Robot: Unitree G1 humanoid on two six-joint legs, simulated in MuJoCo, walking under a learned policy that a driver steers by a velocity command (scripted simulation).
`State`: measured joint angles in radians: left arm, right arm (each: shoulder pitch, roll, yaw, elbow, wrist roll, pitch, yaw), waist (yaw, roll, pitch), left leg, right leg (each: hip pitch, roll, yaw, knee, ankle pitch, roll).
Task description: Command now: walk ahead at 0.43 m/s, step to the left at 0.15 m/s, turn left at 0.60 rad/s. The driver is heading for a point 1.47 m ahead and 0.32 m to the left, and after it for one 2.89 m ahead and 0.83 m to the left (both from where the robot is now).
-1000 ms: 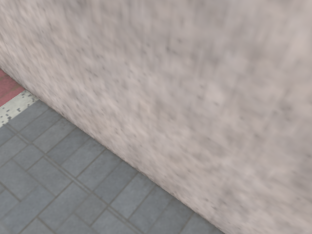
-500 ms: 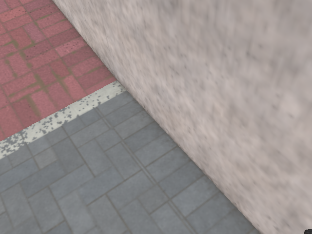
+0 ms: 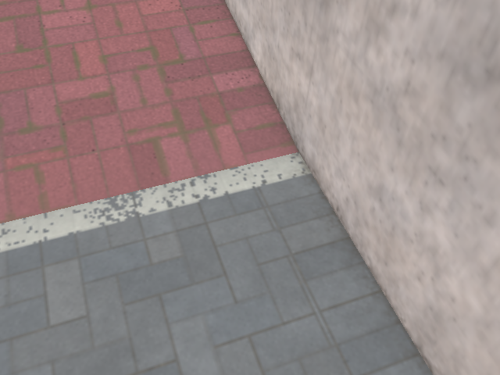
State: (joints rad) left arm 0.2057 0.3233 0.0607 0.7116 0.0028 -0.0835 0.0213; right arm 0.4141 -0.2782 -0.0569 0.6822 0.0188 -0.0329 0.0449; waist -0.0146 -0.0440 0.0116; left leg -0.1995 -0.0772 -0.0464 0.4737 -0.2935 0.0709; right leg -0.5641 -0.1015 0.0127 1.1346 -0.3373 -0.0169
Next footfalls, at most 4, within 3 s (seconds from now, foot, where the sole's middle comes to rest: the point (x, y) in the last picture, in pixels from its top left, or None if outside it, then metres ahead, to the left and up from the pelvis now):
0.28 right None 0.35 -0.03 -0.77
0.72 left None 0.45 0.27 -0.77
1.10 right None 0.49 0.05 -0.77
1.42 left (118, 370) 0.51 0.33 -0.77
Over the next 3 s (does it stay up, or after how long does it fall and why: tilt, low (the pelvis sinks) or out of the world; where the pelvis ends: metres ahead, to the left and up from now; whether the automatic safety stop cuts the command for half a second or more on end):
stays up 0.70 0.13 -0.01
